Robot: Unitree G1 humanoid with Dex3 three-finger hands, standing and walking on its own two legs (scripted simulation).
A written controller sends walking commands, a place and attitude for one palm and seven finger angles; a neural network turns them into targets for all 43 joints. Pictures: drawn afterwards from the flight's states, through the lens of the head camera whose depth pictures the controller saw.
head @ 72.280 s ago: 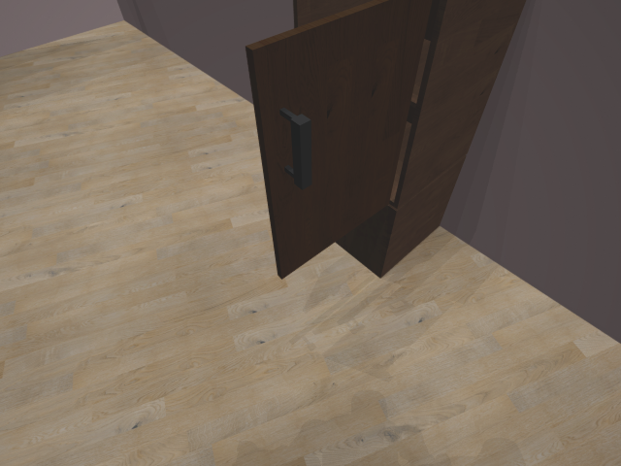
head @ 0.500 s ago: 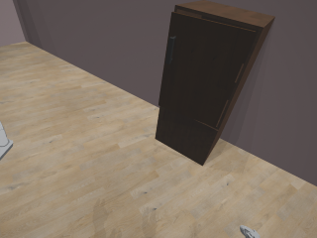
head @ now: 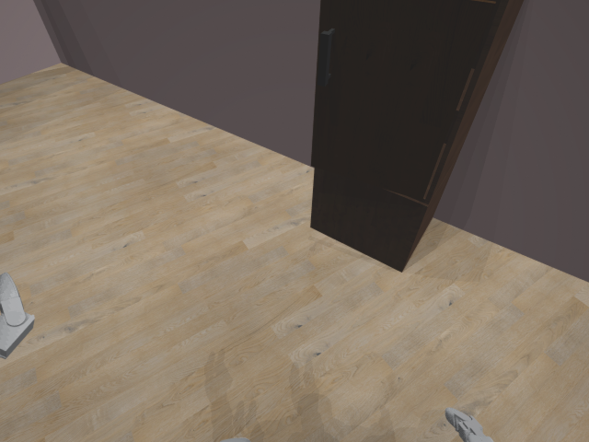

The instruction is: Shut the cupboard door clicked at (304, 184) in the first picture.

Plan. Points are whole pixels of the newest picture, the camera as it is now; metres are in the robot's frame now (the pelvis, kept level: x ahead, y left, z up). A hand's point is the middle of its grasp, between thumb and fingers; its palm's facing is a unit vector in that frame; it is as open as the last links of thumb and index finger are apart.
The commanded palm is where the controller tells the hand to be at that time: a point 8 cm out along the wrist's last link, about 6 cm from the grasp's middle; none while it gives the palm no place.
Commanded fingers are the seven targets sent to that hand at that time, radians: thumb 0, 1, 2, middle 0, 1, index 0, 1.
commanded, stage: let the arm hang, fingers relaxed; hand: left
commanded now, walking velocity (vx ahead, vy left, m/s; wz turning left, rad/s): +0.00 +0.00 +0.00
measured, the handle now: (327, 57) +1.07 -0.01 +0.08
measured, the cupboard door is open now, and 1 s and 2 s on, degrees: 8 8 8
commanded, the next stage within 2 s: look to check the result in 1.10 s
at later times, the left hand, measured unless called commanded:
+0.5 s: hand out of the picture +0.03 +0.18 -0.16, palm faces +0.07 -0.97 -0.23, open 7.1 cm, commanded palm none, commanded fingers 0.00 0.90 0.90 -0.20 -0.30 -0.20 -0.30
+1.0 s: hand out of the picture -0.02 +0.14 -0.16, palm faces +0.06 -0.99 -0.14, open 7.4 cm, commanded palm none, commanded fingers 0.00 0.90 0.90 -0.20 -0.30 -0.20 -0.30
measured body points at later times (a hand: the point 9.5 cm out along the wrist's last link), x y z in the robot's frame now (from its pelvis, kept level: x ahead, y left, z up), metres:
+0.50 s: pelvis +0.01 -0.01 +0.01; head +0.03 -0.01 +0.46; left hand +0.02 +0.23 -0.14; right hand +0.05 -0.24 -0.15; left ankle +0.01 +0.09 -0.73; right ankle +0.01 -0.14 -0.73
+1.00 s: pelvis +0.01 -0.01 +0.02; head +0.00 +0.00 +0.47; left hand -0.02 +0.19 -0.15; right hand +0.00 -0.22 -0.15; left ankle +0.01 +0.09 -0.73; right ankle +0.01 -0.14 -0.73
